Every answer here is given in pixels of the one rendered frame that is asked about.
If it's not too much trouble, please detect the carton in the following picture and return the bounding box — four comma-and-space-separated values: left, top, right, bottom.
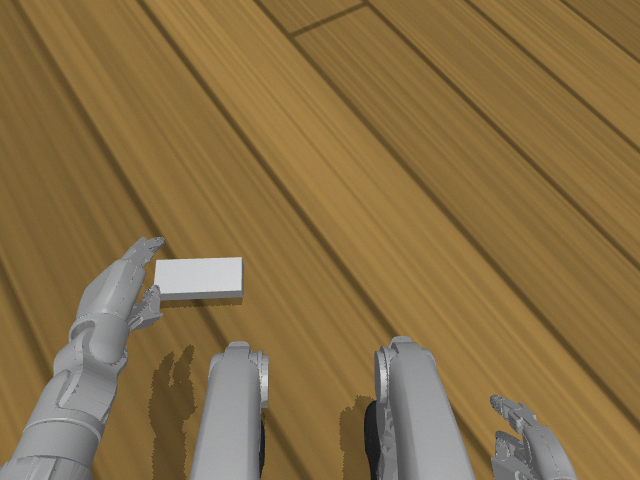
154, 257, 244, 301

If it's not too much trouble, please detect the right robot foot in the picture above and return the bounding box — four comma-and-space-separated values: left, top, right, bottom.
364, 400, 381, 480

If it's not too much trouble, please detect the right robot hand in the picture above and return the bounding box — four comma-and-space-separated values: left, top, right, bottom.
490, 395, 578, 480

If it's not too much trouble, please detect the left robot arm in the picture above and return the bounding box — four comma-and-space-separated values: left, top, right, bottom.
0, 313, 130, 480

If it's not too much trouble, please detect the left robot hand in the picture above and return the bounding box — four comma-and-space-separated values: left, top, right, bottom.
76, 237, 165, 331

